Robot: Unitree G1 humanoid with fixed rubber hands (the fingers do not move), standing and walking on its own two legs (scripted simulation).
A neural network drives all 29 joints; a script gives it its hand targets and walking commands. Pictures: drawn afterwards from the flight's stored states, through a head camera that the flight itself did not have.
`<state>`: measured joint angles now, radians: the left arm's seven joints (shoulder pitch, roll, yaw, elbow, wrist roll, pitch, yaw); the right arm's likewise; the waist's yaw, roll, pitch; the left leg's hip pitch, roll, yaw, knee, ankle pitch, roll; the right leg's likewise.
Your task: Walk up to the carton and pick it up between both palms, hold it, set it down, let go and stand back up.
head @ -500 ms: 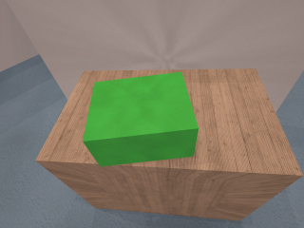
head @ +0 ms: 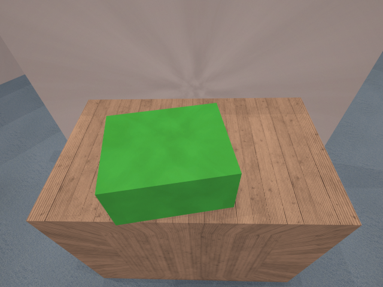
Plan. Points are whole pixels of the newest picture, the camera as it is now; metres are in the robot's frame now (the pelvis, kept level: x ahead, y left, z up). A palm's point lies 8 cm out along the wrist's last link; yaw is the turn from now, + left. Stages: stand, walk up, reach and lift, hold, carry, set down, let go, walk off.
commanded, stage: walk up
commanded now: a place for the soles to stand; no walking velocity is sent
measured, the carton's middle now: (168, 160) +0.42 +0.09 -0.02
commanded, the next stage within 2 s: none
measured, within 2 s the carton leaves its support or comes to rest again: neither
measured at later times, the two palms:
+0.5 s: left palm out of the picture +0.02 +0.21 -0.14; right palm out of the picture +0.00 -0.25 -0.14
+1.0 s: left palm out of the picture -0.01 +0.24 -0.13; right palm out of the picture -0.05 -0.24 -0.14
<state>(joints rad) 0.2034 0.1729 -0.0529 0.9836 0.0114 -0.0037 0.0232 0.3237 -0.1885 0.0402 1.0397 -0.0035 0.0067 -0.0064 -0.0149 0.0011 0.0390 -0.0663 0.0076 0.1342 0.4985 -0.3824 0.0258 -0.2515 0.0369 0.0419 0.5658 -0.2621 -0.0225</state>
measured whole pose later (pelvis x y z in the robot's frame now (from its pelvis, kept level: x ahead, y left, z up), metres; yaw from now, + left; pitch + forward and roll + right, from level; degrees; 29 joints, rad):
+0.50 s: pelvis +0.00 -0.02 +0.00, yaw +2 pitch -3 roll +0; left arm 0.21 0.19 -0.06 1.10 0.01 -0.02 0.03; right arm 0.29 -0.19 0.03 1.11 -0.01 0.00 -0.02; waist 0.00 0.01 0.06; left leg -0.06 0.02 0.09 0.46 -0.35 0.00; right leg -0.22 0.05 0.00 0.51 -0.24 -0.05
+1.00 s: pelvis -0.05 +0.00 +0.00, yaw +3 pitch -3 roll +1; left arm 0.17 0.23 -0.05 1.08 0.01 0.00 0.04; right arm 0.27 -0.21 0.01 1.13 0.01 0.02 -0.02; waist 0.00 -0.02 0.08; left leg -0.14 -0.02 0.09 0.47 -0.28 0.04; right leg -0.28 0.00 0.00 0.49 -0.15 -0.02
